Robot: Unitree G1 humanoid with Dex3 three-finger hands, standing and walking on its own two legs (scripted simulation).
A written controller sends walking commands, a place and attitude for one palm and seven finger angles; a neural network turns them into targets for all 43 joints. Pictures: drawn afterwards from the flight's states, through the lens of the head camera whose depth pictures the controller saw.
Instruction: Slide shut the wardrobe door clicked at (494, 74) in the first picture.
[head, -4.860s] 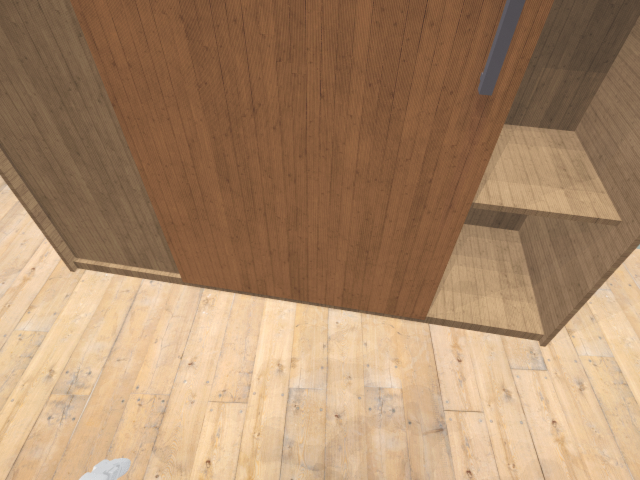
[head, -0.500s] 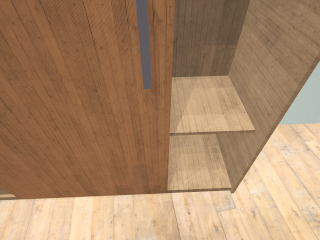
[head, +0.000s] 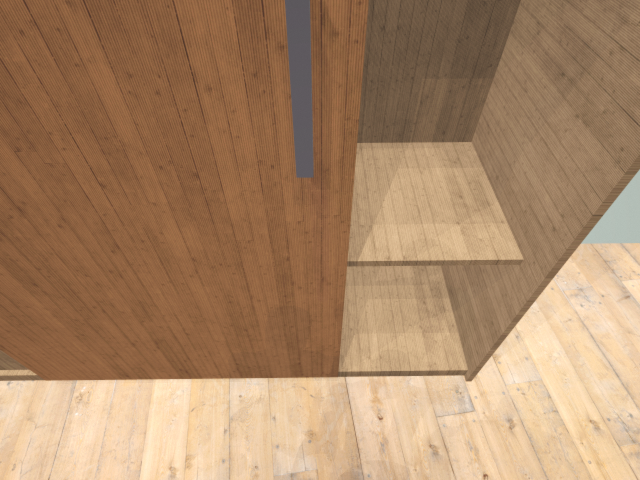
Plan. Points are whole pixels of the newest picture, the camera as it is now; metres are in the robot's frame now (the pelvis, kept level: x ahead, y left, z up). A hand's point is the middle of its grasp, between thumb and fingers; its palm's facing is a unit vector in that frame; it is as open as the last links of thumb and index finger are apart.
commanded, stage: look again from close up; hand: left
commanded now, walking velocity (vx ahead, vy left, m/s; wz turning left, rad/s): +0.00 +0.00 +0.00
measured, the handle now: (301, 79) +0.49 +0.05 +0.26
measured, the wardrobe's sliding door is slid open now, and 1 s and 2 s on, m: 0.41 0.41 0.41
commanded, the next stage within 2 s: none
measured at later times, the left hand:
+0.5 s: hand out of the picture +0.01 +0.23 -0.18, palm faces +0.00 -0.98 -0.19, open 7.4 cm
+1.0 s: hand out of the picture -0.07 +0.25 -0.18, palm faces +0.00 -0.98 -0.18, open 7.4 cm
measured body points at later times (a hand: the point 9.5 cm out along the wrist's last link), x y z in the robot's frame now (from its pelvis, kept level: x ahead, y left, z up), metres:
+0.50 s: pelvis -0.02 +0.06 +0.00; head -0.03 +0.07 +0.45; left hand +0.01 +0.29 -0.16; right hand +0.00 -0.17 -0.15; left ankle -0.02 +0.14 -0.74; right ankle -0.04 -0.07 -0.74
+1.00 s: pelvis -0.04 +0.08 +0.00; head -0.04 +0.09 +0.45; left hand -0.06 +0.30 -0.16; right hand -0.04 -0.14 -0.16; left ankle -0.02 +0.14 -0.74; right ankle -0.04 -0.07 -0.74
